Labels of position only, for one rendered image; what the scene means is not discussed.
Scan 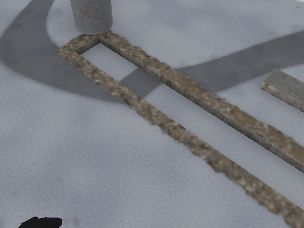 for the left robot hand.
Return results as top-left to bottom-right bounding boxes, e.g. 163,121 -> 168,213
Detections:
18,217 -> 63,228

